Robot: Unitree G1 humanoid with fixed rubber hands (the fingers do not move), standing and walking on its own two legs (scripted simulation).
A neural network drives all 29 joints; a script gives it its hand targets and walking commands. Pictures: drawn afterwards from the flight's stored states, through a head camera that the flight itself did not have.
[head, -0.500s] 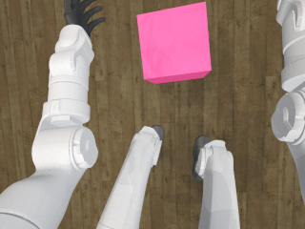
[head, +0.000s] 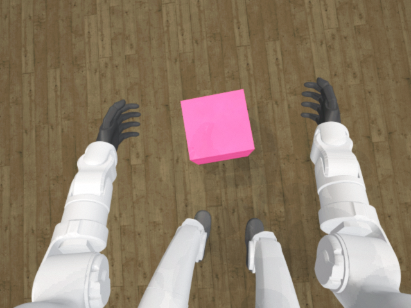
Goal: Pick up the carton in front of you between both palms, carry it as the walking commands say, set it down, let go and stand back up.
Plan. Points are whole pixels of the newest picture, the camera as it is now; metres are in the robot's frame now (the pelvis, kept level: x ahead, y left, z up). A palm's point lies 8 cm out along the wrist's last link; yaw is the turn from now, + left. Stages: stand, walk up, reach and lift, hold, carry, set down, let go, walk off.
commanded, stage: let go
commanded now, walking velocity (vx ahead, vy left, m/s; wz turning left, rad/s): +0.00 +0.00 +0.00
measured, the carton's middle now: (217, 131) +0.49 +0.08 -0.57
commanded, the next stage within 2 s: stand in 1.14 s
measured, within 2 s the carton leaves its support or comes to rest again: neither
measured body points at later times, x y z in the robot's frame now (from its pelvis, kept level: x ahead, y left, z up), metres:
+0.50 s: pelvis +0.06 -0.01 +0.07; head +0.15 -0.04 +0.51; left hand +0.23 +0.23 +0.00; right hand +0.32 -0.22 -0.03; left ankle +0.04 +0.10 -0.66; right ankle +0.04 -0.13 -0.66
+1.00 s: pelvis +0.04 -0.04 +0.08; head +0.05 -0.04 +0.53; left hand +0.22 +0.21 +0.02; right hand +0.22 -0.27 +0.00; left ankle +0.04 +0.10 -0.66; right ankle +0.04 -0.13 -0.66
